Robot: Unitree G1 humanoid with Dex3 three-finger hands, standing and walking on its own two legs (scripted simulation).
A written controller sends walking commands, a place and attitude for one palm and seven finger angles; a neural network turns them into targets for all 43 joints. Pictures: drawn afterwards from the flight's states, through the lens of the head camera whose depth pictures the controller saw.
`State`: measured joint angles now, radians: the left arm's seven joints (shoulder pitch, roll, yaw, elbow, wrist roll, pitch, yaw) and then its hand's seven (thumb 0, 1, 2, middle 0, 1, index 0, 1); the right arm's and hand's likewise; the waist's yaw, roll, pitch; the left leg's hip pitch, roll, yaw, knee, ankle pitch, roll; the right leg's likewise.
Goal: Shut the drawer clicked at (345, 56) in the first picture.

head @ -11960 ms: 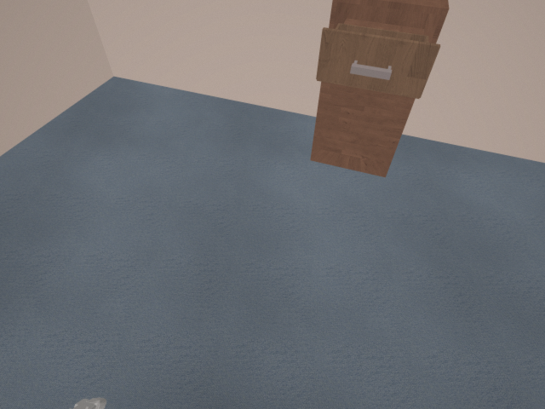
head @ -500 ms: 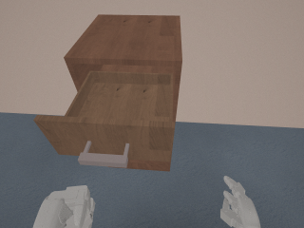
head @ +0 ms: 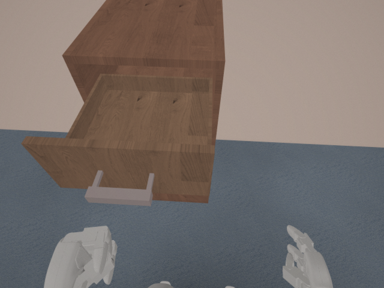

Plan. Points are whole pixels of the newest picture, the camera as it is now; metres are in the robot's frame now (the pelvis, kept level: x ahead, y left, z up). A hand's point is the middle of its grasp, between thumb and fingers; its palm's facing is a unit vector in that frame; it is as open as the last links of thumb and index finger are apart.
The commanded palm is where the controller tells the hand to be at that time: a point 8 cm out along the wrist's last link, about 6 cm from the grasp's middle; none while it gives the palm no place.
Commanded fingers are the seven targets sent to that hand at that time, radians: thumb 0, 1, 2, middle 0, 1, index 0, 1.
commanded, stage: bring the fist close to the handle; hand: left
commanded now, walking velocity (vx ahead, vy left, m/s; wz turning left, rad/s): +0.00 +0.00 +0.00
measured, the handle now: (122, 186) +0.32 +0.17 +0.02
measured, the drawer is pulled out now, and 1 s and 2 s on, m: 0.28 0.28 0.22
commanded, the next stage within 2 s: push the drawer shut in 0.88 s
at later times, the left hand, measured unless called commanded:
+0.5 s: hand (125, 244) +0.20 +0.14 +0.02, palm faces -0.02 -1.00 -0.02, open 3.3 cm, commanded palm +0.18 +0.20 +0.03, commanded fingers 0.00 0.90 0.90 -1.40 -1.60 -1.40 -1.60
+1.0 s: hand (126, 247) +0.20 +0.14 +0.02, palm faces -0.01 -1.00 -0.02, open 3.3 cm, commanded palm +0.18 +0.19 +0.03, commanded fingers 0.00 0.90 0.90 -1.40 -1.60 -1.40 -1.60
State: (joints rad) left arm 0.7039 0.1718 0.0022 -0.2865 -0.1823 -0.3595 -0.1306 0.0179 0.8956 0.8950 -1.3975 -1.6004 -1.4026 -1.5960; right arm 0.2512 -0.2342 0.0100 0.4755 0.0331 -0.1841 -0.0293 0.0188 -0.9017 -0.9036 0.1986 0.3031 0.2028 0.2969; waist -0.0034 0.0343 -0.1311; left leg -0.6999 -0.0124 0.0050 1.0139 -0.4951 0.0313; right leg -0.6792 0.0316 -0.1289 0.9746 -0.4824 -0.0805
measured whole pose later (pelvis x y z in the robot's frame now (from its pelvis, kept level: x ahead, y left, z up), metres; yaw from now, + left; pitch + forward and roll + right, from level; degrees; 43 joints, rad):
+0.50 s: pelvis -0.01 +0.01 -0.03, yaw -1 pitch +16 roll -2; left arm 0.52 0.15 -0.05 -0.16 -0.13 -0.39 -0.05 0.02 0.90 0.90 -1.40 -1.60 -1.40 -1.60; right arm 0.23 -0.23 0.03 0.45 0.01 -0.14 -0.01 0.02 -0.90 -0.90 0.20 0.30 0.20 0.30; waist -0.02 0.03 -0.16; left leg -0.91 -0.01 0.02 1.18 -0.55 0.05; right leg -0.89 0.02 -0.12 1.13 -0.53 -0.07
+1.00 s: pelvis -0.01 +0.01 -0.03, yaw -1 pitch +17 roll -2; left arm 0.55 0.15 -0.07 -0.21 -0.11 -0.40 -0.02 0.02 0.90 0.90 -1.40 -1.60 -1.40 -1.60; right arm 0.24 -0.23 0.02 0.42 0.01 -0.10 0.00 0.02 -0.90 -0.90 0.20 0.30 0.20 0.30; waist -0.02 0.03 -0.17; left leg -0.92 -0.01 0.02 1.19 -0.56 0.05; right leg -0.90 0.02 -0.13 1.15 -0.54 -0.07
